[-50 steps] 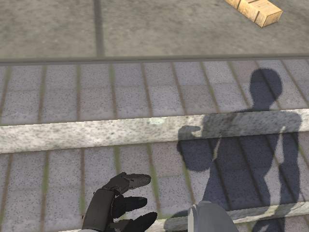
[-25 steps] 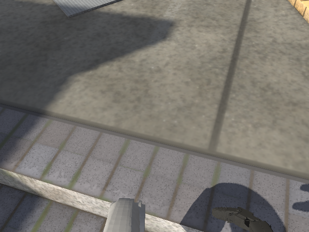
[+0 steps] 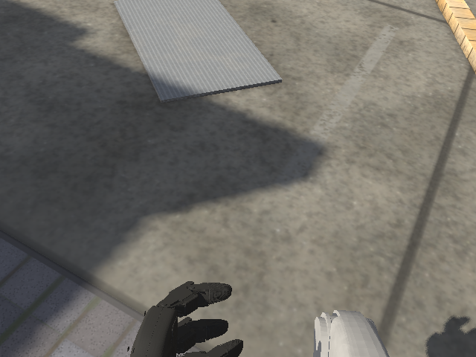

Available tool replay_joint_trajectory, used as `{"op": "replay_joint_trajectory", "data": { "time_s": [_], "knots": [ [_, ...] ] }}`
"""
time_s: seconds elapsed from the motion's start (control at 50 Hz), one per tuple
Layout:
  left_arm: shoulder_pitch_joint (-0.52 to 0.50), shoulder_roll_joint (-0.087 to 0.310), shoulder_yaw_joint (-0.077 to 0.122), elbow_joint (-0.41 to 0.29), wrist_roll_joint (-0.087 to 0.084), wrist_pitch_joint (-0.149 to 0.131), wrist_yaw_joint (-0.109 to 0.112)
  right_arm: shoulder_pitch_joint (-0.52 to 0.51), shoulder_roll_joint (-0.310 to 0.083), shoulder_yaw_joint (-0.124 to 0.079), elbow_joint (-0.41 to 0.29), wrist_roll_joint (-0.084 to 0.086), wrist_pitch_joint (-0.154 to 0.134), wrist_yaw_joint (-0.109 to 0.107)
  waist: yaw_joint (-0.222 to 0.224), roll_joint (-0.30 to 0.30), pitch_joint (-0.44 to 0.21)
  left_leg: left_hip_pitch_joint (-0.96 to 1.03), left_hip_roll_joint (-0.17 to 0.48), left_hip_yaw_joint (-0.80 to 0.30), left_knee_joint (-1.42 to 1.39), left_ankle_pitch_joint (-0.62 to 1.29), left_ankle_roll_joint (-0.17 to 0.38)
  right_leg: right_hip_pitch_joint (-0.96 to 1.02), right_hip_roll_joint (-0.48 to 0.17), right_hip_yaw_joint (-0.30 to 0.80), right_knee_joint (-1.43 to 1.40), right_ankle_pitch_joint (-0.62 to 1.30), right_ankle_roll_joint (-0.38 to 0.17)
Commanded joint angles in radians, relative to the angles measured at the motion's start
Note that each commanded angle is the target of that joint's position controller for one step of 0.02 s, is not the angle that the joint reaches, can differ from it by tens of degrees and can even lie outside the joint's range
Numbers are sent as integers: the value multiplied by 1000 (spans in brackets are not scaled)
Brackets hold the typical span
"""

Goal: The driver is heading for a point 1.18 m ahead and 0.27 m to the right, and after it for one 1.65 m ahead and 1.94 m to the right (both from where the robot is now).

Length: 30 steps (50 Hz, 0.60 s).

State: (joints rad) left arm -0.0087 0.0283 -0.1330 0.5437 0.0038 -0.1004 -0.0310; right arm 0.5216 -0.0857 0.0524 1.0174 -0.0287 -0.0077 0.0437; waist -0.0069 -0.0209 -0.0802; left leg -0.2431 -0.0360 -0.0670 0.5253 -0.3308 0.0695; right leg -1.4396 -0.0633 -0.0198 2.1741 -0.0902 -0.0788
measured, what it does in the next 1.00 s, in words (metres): climbs, turning right: right foot 0.16 m higher, then left foot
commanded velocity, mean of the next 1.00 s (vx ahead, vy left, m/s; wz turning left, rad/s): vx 0.44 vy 0.00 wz -0.24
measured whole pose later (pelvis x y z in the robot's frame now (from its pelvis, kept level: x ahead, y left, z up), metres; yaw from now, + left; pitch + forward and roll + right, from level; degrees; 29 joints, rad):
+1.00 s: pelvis +0.53 -0.04 +0.16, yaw -19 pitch +3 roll +1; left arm 0.12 0.29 0.08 0.66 -0.01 -0.02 0.00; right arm 0.25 -0.27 -0.07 0.79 -0.01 -0.07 -0.03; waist -0.05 -0.03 0.01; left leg -0.20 0.01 0.14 0.35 -0.21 0.02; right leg -0.73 -0.08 0.02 0.95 -0.18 0.03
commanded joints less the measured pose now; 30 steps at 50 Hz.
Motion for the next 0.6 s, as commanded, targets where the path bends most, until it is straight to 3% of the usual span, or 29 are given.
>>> {"op": "replay_joint_trajectory", "data": {
  "time_s": [0.02,0.06,0.08,0.1,0.12,0.14,0.16,0.18,0.2,0.22,0.24,0.26,0.28,0.3,0.32,0.34,0.36,0.38,0.4,0.42,0.46,0.5,0.54,0.6],
  "knots": [
    [-279,6,-19,-153,24,-18,25,22,-126,-20,-37,25,-17,-40,-24,120,86,-278,159,-203,-410,161,127,259,-23,-161,-336,50,47],
    [-269,27,-2,-132,5,-15,21,99,-165,-43,3,40,-18,-67,-35,154,27,25,217,-173,-458,342,140,277,-51,-160,-509,-26,35],
    [-245,60,10,-117,-11,-12,12,84,-170,-47,-2,51,-16,-76,-13,170,31,116,216,-110,-456,537,129,360,-42,-180,-702,-115,11],
    [-215,75,24,-96,-14,-12,2,68,-167,-48,-21,47,-15,-79,10,178,6,135,199,-65,-410,842,125,534,13,-230,-849,-209,-12],
    [-163,102,47,-75,-13,-12,-8,90,-189,-51,-26,29,-17,-75,32,211,-42,214,222,-79,-344,1178,134,654,76,-249,-917,-287,-22],
    [-87,140,73,-51,-19,-6,-11,88,-238,-62,-28,25,-18,-73,81,292,-73,326,275,-84,-280,1480,144,703,123,-241,-958,-394,-36],
    [15,210,105,-42,-28,-3,-10,43,-251,-66,-37,14,-24,-77,147,324,-112,410,279,-58,-119,1720,140,780,125,-132,-1070,-416,-72],
    [196,269,126,17,-25,-5,-19,-40,-261,-73,-66,-5,-40,-79,227,311,-224,345,277,-39,75,1805,157,992,54,35,-1103,-338,-131],
    [308,313,149,89,8,-2,-26,15,-177,-73,-90,13,-63,-58,169,-23,-357,-3,148,-40,336,1507,123,1349,-87,407,-1313,-428,-234],
    [432,368,175,152,29,25,-3,-25,-102,-59,-97,8,-92,-23,205,-390,-375,-300,-66,-96,741,365,73,1545,-225,898,-1776,-504,-340],
    [415,302,163,194,27,35,22,-58,-81,-65,-99,7,-111,23,179,-311,-308,-466,-126,-234,1212,151,36,1473,-280,1086,-1903,-548,-321],
    [339,207,137,233,13,41,21,-194,-71,-65,-184,38,-108,39,104,-150,-81,-597,-86,-192,1341,133,51,1286,-269,902,-1867,-563,-243],
    [308,108,112,281,31,36,7,-338,-81,-53,-279,43,-102,35,68,-26,52,-635,-41,-131,1373,146,87,1098,-240,687,-1807,-492,-194],
    [284,68,103,308,41,20,-2,-346,-79,-47,-308,28,-93,23,12,58,84,-602,0,-118,1353,163,114,1002,-188,512,-1777,-355,-141],
    [272,22,92,343,49,11,-11,-282,-54,-34,-303,30,-84,16,-43,58,78,-595,13,-114,1385,163,125,962,-142,411,-1764,-306,-124],
    [287,21,92,367,43,5,-17,-242,-34,-23,-307,40,-77,13,-76,37,96,-639,25,-104,1387,158,132,969,-106,331,-1783,-264,-114],
    [303,60,102,383,26,0,-22,-235,-20,-9,-315,47,-77,7,-86,21,107,-690,34,-84,1315,150,128,1010,-73,259,-1805,-208,-115],
    [293,83,104,381,18,-2,-25,-235,-31,-5,-323,36,-78,4,-108,37,108,-698,56,-63,1244,194,117,992,-52,222,-1817,-162,-109],
    [268,143,113,364,7,-1,-25,-257,-65,-6,-338,27,-77,-6,-120,54,125,-692,92,-10,1075,214,83,974,-36,187,-1868,-154,-119],
    [276,156,116,357,-7,0,-11,-336,-79,1,-374,0,-82,-11,-102,62,118,-631,114,38,900,269,40,938,-10,163,-1901,-115,-125],
    [365,180,121,351,-8,-12,9,-439,-104,-6,-398,-7,-93,-24,-39,12,48,-483,106,109,669,364,-23,973,-2,148,-1972,62,-140],
    [450,243,145,356,-24,-19,29,-534,-114,-14,-413,16,-99,-33,25,-30,34,-429,92,96,436,405,-64,1114,-15,149,-1995,154,-127],
    [538,251,154,354,-24,-8,44,-633,-120,-23,-427,46,-99,-31,82,-23,65,-460,58,86,228,359,-95,1292,-56,203,-1990,162,-122],
    [575,261,166,337,-27,26,49,-705,-147,-47,-445,62,-113,-14,101,-84,99,-447,37,59,33,324,-96,1436,-106,277,-1932,120,-138]
  ]
}}
Velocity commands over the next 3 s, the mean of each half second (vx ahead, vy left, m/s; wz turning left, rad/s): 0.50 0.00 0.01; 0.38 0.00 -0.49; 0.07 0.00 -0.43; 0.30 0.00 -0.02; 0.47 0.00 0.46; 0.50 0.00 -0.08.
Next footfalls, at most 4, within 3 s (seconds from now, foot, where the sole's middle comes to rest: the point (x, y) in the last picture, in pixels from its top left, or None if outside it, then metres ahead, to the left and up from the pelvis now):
0.18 right None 0.29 -0.12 -0.62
0.72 left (207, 321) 0.58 0.06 -0.62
1.16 right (319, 296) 0.67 -0.24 -0.62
1.54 left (232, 275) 0.72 0.00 -0.62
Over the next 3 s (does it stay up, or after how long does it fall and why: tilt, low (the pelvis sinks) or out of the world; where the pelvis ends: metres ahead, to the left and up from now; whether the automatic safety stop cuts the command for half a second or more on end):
stays up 1.20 -0.35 0.13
